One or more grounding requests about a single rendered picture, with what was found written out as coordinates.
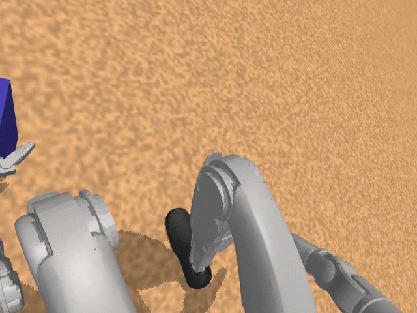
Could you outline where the left robot arm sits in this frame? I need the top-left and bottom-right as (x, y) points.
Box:
(0, 238), (25, 313)

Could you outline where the right robot arm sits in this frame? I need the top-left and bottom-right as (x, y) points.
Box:
(306, 248), (402, 313)

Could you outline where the right robot foot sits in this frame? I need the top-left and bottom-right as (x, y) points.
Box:
(165, 208), (212, 289)

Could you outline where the right robot hand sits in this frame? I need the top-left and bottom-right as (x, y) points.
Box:
(291, 233), (320, 270)

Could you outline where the left robot hand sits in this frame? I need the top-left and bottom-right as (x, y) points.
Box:
(0, 142), (35, 177)

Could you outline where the carton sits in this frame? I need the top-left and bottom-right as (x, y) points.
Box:
(0, 78), (18, 159)

